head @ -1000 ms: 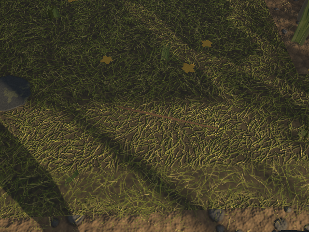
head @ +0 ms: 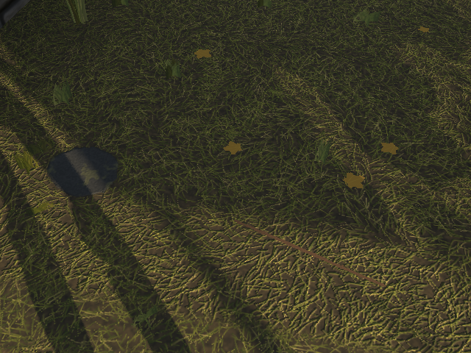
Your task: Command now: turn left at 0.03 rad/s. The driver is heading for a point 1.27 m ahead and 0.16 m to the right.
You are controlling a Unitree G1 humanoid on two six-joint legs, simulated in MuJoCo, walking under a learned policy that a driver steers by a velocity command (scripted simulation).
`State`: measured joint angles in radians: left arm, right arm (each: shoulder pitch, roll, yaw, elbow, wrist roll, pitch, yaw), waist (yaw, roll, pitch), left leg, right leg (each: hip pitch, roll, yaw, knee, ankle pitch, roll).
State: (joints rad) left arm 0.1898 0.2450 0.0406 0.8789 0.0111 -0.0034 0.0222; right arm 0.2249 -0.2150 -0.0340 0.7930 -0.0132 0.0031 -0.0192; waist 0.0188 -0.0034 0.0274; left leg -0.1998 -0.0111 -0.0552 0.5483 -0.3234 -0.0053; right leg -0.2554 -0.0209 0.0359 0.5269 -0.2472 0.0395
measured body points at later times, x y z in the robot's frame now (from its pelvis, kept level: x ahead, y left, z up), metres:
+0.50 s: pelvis +0.00 +0.00 +0.00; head +0.01 +0.00 +0.45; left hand +0.05 +0.26 -0.15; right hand +0.06 -0.25 -0.14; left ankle -0.02 +0.12 -0.73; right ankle +0.02 -0.14 -0.73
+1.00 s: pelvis +0.00 +0.00 +0.00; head +0.01 +0.00 +0.45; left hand +0.02 +0.24 -0.15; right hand +0.01 -0.24 -0.15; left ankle -0.02 +0.12 -0.73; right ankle +0.02 -0.14 -0.73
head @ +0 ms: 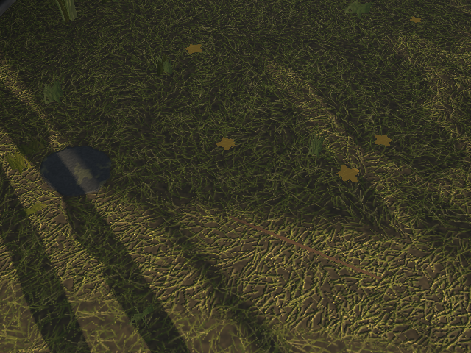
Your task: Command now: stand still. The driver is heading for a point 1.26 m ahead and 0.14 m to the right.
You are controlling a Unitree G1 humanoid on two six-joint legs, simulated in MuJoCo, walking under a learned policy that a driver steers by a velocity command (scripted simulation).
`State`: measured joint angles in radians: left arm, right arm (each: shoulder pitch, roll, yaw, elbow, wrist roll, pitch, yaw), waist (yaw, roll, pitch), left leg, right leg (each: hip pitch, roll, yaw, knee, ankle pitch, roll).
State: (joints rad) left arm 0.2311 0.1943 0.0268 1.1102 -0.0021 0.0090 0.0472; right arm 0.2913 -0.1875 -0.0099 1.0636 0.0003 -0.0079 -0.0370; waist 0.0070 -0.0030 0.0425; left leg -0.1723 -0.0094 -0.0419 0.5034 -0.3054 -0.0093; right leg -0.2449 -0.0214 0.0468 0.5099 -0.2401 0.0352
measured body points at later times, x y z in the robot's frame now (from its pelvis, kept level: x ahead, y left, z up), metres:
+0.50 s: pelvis +0.00 +0.00 +0.00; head +0.01 +0.00 +0.45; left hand +0.01 +0.23 -0.16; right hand -0.01 -0.24 -0.16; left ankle -0.02 +0.13 -0.74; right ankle +0.02 -0.14 -0.74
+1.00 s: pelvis +0.14 -0.03 +0.01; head +0.16 -0.04 +0.46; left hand +0.03 +0.19 -0.13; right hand +0.29 -0.28 -0.12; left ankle +0.25 +0.12 -0.68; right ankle +0.03 -0.13 -0.74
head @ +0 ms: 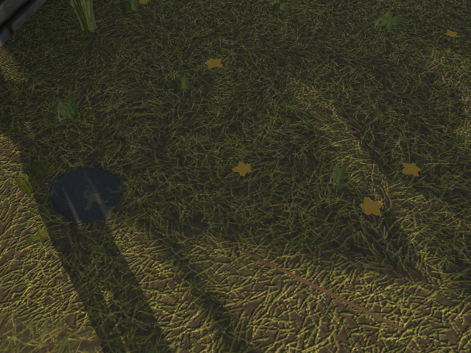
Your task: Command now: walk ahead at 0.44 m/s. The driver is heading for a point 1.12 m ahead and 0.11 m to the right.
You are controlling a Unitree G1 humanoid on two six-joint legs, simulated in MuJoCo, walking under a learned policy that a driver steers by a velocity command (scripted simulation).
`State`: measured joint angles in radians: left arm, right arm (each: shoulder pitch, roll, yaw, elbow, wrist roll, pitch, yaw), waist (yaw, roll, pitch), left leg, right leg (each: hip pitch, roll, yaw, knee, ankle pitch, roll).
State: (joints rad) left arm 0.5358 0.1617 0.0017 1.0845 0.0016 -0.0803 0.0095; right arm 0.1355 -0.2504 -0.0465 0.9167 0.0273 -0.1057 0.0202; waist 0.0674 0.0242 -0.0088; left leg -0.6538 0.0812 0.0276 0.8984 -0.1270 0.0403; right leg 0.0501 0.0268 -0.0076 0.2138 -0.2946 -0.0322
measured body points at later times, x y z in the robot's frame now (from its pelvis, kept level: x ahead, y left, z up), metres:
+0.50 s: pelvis +0.28 +0.06 +0.01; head +0.30 +0.06 +0.45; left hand +0.44 +0.31 -0.11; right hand +0.27 -0.20 -0.14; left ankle +0.25 +0.13 -0.74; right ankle +0.44 -0.12 -0.67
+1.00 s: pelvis +0.58 -0.02 +0.01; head +0.59 -0.02 +0.46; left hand +0.60 +0.25 -0.13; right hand +0.71 -0.28 -0.12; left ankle +0.66 +0.16 -0.67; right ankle +0.57 -0.10 -0.74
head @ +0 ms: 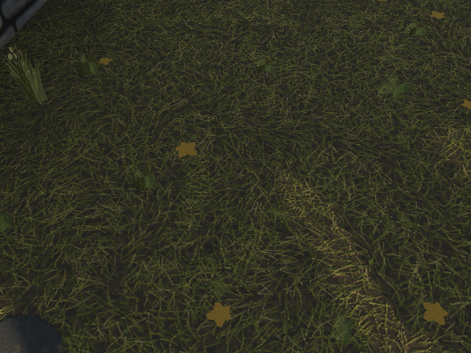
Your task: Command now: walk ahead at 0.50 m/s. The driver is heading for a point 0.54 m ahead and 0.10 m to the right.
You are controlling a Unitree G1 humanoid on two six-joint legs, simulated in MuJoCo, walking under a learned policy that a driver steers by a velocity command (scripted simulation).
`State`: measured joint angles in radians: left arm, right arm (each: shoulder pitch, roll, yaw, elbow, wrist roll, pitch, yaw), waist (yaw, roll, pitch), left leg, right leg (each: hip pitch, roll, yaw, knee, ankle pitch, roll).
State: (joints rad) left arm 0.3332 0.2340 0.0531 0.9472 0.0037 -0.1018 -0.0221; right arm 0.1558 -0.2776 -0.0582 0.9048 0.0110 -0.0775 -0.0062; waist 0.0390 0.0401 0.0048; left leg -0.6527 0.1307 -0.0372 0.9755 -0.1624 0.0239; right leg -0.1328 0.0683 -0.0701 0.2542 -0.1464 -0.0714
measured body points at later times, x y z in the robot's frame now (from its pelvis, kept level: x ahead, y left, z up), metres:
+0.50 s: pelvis +0.28 +0.07 +0.00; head +0.30 +0.08 +0.45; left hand +0.39 +0.34 -0.14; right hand +0.32 -0.20 -0.13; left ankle +0.31 +0.16 -0.75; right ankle +0.29 -0.10 -0.66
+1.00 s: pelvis +0.46 +0.01 -0.02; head +0.49 -0.02 +0.43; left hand +0.67 +0.21 -0.12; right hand +0.49 -0.29 -0.15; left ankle +0.48 +0.17 -0.69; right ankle +0.52 -0.09 -0.75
